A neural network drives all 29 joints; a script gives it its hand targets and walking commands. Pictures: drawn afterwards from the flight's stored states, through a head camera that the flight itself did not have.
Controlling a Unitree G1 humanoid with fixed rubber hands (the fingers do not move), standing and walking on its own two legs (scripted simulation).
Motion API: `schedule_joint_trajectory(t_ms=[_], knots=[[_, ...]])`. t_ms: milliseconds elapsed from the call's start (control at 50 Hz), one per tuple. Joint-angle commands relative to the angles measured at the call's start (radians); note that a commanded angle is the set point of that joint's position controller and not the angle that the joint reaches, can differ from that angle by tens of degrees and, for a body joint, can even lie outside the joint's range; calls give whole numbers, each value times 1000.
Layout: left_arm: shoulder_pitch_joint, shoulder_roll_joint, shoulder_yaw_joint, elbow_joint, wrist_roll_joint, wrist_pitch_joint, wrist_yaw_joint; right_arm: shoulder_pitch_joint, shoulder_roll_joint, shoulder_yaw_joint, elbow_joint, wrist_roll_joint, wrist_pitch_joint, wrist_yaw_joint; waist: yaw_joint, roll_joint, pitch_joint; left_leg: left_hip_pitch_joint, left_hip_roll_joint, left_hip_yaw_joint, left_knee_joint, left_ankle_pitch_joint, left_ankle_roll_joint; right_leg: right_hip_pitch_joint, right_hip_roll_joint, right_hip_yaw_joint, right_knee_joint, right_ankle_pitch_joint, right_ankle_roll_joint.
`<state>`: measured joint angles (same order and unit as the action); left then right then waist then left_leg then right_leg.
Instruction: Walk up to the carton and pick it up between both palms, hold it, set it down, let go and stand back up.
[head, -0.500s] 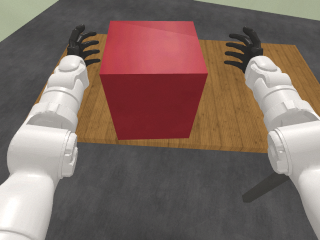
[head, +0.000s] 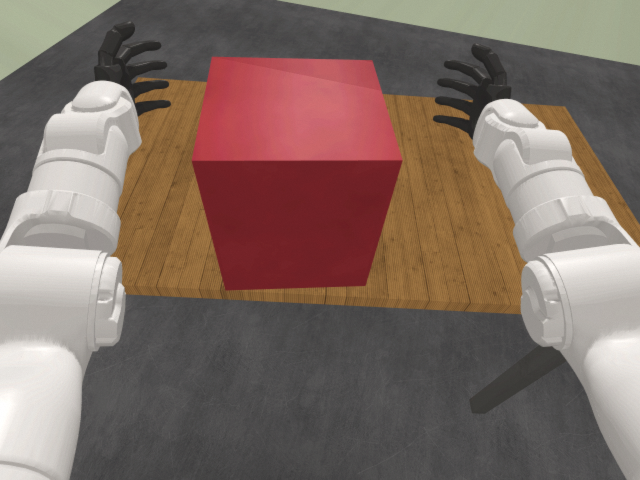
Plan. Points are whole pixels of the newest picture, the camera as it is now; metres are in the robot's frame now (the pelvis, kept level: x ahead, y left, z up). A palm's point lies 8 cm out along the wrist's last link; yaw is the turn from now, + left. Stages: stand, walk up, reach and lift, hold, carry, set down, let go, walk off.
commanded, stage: set down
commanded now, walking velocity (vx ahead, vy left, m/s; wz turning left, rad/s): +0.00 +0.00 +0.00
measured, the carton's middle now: (295, 181) +0.48 +0.03 +0.08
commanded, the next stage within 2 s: none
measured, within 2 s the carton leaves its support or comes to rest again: neither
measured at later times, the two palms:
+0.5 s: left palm (128, 190) +0.41 +0.22 +0.14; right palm (487, 201) +0.39 -0.19 +0.14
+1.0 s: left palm (117, 259) +0.35 +0.24 +0.09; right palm (481, 267) +0.33 -0.19 +0.09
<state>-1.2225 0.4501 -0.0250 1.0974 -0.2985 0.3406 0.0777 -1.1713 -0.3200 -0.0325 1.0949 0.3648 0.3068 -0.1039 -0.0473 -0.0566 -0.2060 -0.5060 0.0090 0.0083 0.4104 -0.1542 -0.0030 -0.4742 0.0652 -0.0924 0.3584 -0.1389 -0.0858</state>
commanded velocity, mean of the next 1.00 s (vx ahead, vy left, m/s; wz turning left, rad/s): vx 0.00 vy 0.00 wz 0.00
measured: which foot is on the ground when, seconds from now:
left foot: down 0.00-1.00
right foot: down 0.00-1.00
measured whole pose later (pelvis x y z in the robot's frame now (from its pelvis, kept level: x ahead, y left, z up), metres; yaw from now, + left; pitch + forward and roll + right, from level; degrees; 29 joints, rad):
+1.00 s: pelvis -0.01 +0.01 +0.01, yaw -1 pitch +1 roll +0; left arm -0.41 0.27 0.12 0.38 -0.17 0.38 0.06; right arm -0.40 -0.22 -0.04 0.50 0.31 0.24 -0.06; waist 0.00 -0.05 -0.03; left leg -0.22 -0.01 0.03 0.36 -0.16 0.02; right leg -0.21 0.05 -0.05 0.35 -0.15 -0.06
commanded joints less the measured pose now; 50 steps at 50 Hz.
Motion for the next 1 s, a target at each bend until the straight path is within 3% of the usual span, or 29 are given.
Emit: schedule_joint_trajectory(t_ms=[0,40,120,180,260,320,420,500,660,680,720,800,840,980], knots=[[-455,136,85,-289,61,20,-23,-471,-224,36,-211,65,-25,6,41,151,-577,297,0,-15,-14,382,-43,510,-53,84,56,603,102],[-402,129,110,-327,79,34,-29,-434,-215,51,-223,82,-22,10,54,133,-547,329,-3,-10,-16,394,-39,506,-49,82,48,598,108],[-276,125,153,-393,108,48,-48,-347,-195,75,-289,87,-26,8,50,57,-458,313,-8,-1,-46,376,-20,560,-49,89,41,641,120],[-146,107,190,-504,137,52,-56,-247,-191,86,-370,86,-44,7,54,31,-435,338,-14,4,-59,398,-16,614,-48,93,48,686,129],[-121,107,187,-585,117,50,-51,-233,-181,53,-491,57,-46,1,37,2,-404,336,-17,7,-64,300,10,565,-51,101,27,548,135],[-142,109,174,-607,94,38,-35,-243,-170,16,-568,34,-45,2,37,17,-396,322,-11,11,-59,207,18,504,-53,104,14,405,127],[-159,89,140,-702,55,22,5,-212,-168,-55,-659,-7,-42,19,35,99,-464,326,1,6,-42,125,9,415,-58,107,-2,197,99],[-71,79,172,-736,90,29,7,-94,-147,-61,-644,-18,-36,27,46,124,-500,336,-1,4,-33,143,4,432,-60,119,7,204,95],[175,14,225,-809,156,65,-24,127,-110,-34,-638,-26,-29,23,42,76,-296,337,-13,-2,-81,110,9,472,-63,122,-25,162,96],[120,25,221,-808,151,63,-24,85,-104,-39,-643,-27,-28,22,42,80,-274,316,-12,1,-86,67,15,440,-71,128,-33,101,99],[172,-1,208,-759,146,66,-24,118,-88,-33,-623,-31,-26,28,40,57,-174,307,-5,0,-101,-4,23,399,-74,128,-54,-1,91],[290,-40,187,-786,140,27,-33,241,-61,-39,-686,-48,-62,35,37,29,-138,325,-8,-1,-98,24,24,402,-75,133,-64,15,87],[294,-30,183,-834,132,5,-31,243,-71,-48,-752,-52,-88,39,41,48,-171,345,-9,4,-97,50,19,408,-64,117,-49,55,87],[559,-82,135,-1114,122,-42,-5,517,-92,-87,-956,-73,-169,56,17,121,-249,505,-3,-9,-60,268,-35,396,-34,87,-41,194,75]])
